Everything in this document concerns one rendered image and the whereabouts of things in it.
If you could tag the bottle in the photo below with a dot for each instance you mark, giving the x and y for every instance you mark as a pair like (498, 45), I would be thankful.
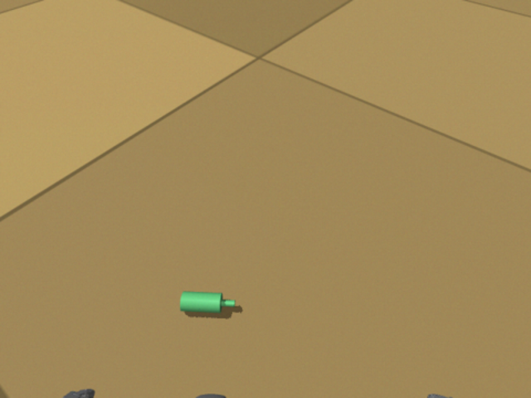
(204, 302)

